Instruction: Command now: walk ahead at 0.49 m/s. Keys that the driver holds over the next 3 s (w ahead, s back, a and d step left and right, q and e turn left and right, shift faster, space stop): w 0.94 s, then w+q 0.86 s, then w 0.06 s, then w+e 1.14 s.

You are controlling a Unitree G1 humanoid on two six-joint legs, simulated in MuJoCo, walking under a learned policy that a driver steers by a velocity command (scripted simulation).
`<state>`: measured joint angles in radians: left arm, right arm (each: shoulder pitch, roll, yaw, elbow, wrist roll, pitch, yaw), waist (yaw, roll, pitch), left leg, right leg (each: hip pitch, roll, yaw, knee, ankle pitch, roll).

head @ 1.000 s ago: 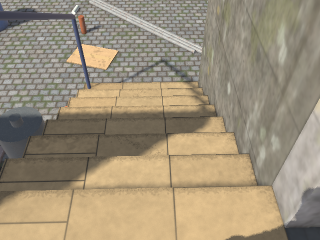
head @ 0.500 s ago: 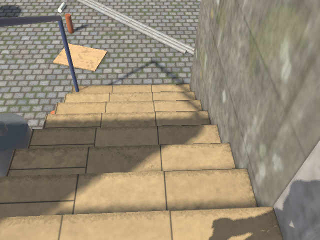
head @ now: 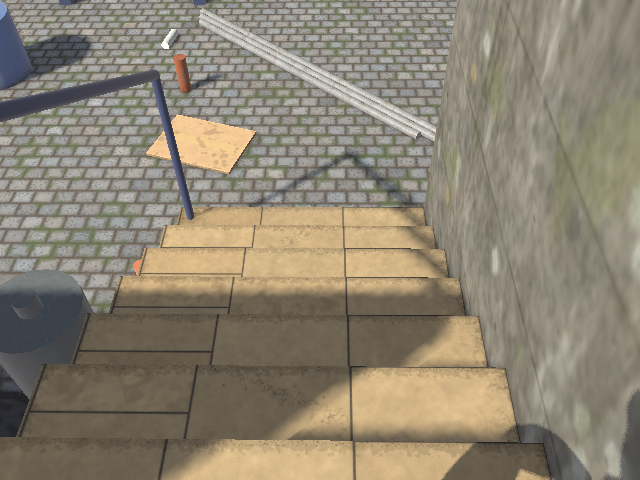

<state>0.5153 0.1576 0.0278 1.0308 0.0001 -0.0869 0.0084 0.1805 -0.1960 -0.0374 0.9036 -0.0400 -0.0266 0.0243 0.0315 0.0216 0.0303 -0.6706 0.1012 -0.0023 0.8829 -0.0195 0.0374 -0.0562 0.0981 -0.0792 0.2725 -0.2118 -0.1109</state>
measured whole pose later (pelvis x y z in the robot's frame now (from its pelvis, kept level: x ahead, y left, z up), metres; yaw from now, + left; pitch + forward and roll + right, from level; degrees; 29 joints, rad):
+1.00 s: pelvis +0.48 +0.00 -0.19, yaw +0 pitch -1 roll +0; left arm 0.28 0.21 0.06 0.97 0.01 -0.03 -0.01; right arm 0.45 -0.20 -0.03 1.03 -0.02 -0.06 -0.05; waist -0.06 0.02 0.03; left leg -0.48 -0.08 -0.05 1.85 -0.71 0.10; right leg -0.31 0.04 -0.08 0.57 -0.25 -0.10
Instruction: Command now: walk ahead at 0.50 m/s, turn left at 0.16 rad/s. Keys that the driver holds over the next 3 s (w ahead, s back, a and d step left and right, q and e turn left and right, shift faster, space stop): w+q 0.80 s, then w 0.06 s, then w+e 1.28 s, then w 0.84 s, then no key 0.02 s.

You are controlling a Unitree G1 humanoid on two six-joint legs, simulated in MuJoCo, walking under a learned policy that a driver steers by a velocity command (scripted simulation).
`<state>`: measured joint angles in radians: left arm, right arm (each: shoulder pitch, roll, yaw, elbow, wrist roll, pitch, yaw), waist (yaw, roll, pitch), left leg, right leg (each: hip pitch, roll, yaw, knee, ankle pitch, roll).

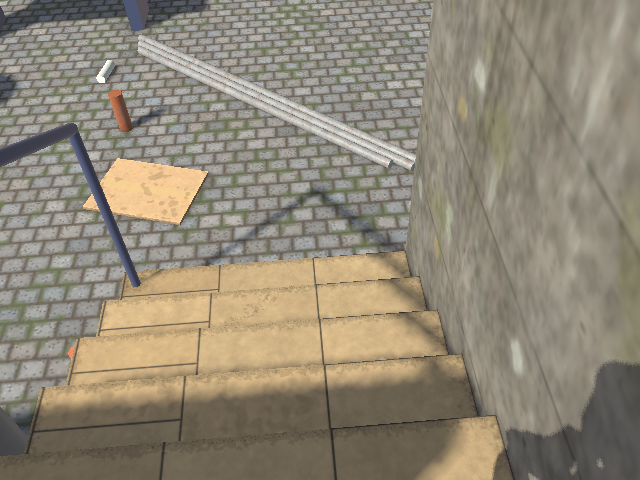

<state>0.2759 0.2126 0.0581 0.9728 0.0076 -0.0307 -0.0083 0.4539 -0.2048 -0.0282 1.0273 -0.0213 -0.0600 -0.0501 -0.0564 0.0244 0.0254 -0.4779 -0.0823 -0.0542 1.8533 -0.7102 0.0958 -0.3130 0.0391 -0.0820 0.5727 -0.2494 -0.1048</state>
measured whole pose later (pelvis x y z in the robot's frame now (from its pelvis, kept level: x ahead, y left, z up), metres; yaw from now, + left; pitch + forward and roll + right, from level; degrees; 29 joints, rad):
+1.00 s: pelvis +0.49 +0.14 -0.25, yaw +28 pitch -1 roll +1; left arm 0.16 0.27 0.06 0.85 0.03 -0.03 -0.03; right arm 0.46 -0.22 -0.04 1.01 -0.04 -0.06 -0.04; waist -0.06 -0.03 -0.05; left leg -0.16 -0.20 -0.12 1.00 -0.80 0.13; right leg -0.48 -0.01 0.07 0.59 0.28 -0.02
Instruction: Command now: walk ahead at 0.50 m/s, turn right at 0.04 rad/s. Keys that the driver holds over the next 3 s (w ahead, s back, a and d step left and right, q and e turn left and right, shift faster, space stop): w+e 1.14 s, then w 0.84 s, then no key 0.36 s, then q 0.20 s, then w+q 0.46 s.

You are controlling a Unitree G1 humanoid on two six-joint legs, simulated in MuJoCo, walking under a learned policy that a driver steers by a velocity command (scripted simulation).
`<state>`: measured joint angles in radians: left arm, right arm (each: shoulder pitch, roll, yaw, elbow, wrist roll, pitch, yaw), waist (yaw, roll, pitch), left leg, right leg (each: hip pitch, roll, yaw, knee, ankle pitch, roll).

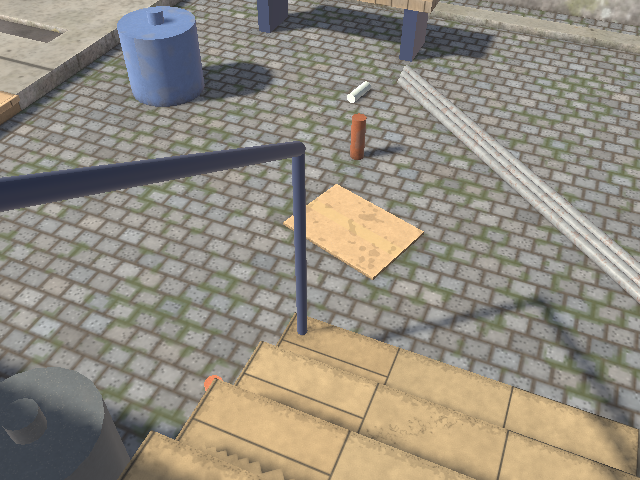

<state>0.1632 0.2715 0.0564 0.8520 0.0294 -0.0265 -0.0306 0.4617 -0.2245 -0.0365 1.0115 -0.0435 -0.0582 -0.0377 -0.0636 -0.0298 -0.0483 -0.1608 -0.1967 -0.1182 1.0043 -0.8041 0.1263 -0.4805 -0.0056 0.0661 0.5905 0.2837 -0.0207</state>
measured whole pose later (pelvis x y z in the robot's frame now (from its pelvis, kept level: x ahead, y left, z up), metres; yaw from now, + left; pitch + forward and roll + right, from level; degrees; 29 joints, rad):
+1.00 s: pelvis +0.54 -0.08 -0.30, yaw -31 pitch -1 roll +0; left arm 0.15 0.25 0.07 0.91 0.04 0.02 -0.03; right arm 0.59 -0.22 -0.03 1.02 -0.01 -0.09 -0.02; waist -0.04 -0.03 0.01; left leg -0.19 0.00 0.18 0.79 -0.58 0.06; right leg -0.76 0.00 0.11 0.93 0.42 -0.10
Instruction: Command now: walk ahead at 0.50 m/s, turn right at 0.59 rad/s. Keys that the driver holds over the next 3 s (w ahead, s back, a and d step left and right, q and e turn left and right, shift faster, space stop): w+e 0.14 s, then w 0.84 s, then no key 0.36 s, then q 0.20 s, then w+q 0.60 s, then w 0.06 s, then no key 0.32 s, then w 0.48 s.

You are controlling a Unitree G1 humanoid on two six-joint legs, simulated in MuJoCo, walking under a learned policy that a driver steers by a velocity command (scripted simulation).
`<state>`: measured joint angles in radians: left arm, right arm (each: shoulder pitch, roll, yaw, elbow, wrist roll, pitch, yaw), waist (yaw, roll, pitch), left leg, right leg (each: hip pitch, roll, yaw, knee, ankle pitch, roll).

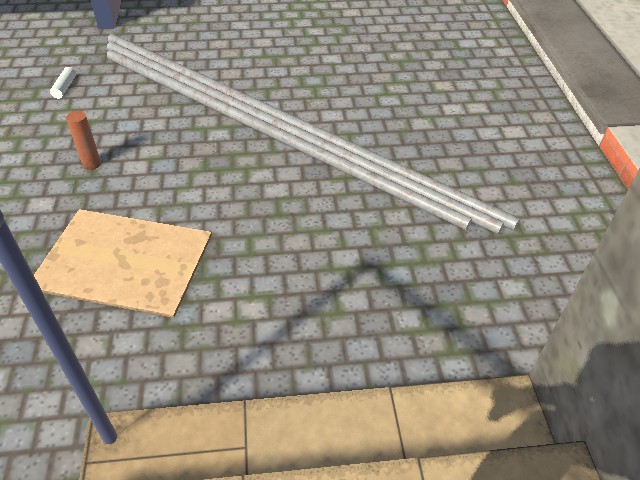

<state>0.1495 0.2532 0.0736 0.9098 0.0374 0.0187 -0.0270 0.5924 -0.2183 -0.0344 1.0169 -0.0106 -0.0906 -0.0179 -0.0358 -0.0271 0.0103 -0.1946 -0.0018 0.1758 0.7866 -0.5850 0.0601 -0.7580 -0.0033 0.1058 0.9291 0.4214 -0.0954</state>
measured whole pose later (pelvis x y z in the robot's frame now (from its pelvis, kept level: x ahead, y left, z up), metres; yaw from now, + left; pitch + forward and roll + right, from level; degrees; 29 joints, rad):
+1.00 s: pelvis +0.52 -0.01 -0.31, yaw -12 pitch -1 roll -1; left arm 0.28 0.21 0.03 0.97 0.03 0.01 0.01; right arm 0.46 -0.17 -0.02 1.05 -0.02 -0.04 0.01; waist 0.02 -0.03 -0.01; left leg -0.25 -0.04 0.06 0.62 -0.36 0.08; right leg -0.83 -0.01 0.01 1.48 -0.25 -0.08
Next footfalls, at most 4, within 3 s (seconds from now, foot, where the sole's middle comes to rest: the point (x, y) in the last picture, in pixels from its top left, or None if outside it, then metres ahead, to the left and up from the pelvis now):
0.20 right None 0.25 -0.09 -0.91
0.80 left None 0.56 0.06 -1.08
1.36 right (373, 435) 0.83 -0.18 -1.25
1.98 left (287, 434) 0.85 0.08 -1.25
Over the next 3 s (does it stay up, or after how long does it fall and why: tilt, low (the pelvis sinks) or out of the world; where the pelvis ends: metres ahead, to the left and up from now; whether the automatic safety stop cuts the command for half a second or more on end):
stays up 1.26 0.07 -0.64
